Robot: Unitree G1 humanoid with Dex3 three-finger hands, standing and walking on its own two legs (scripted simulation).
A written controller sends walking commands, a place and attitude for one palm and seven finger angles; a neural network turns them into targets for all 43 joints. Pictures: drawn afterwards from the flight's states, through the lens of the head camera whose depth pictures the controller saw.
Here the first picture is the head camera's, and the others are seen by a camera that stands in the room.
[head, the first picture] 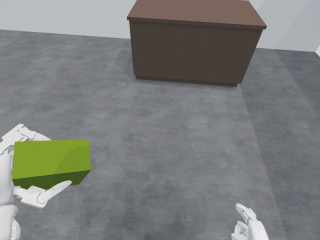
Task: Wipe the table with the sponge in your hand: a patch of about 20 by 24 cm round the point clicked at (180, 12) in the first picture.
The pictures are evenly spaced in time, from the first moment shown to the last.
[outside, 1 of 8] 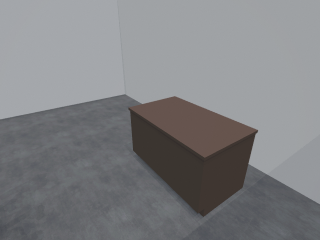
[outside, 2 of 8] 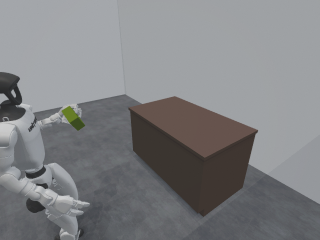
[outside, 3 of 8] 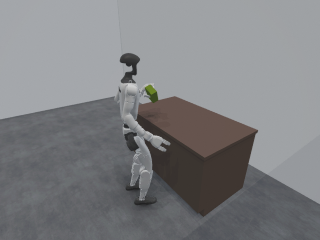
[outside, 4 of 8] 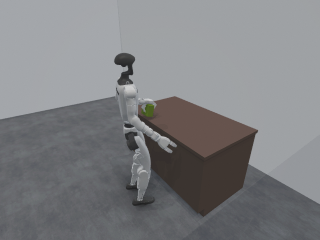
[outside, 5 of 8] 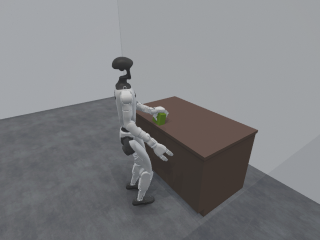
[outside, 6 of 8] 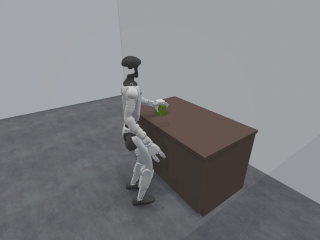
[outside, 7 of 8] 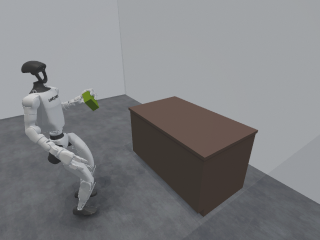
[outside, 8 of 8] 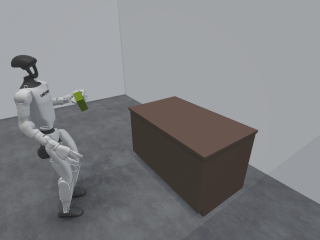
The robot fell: no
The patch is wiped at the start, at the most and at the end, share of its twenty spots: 0.00 0.75 0.75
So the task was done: no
